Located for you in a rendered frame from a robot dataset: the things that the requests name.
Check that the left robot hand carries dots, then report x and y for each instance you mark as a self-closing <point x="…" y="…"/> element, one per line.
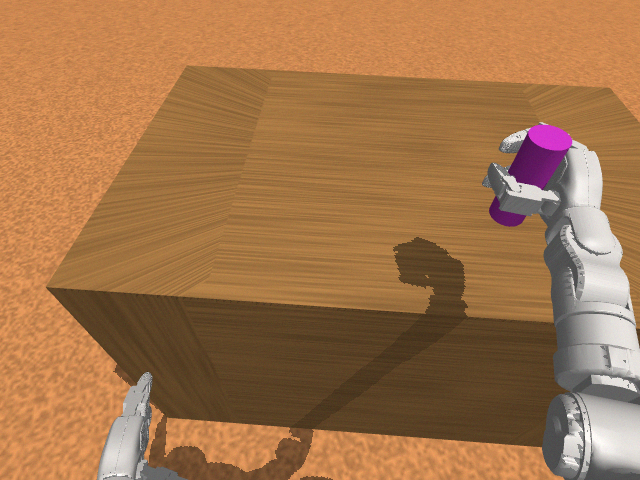
<point x="128" y="437"/>

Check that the right robot hand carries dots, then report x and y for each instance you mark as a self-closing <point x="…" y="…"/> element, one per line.
<point x="577" y="181"/>

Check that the can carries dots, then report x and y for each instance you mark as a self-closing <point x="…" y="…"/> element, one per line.
<point x="540" y="154"/>

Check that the right robot arm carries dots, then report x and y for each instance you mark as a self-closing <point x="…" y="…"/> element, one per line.
<point x="593" y="431"/>

